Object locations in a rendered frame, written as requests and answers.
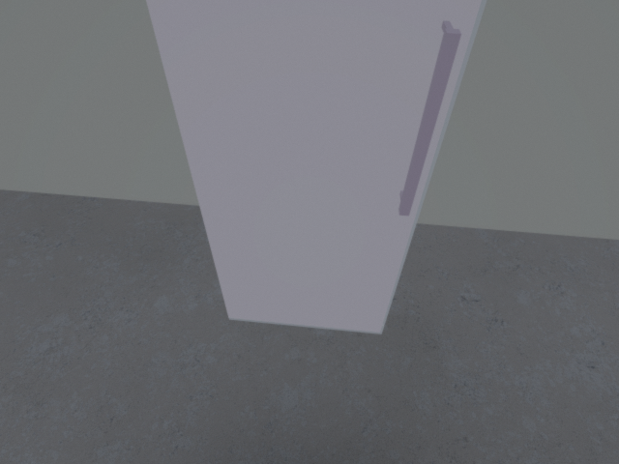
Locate handle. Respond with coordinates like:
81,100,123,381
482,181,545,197
398,20,461,216

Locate fridge door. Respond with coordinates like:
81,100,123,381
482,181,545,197
146,0,482,333

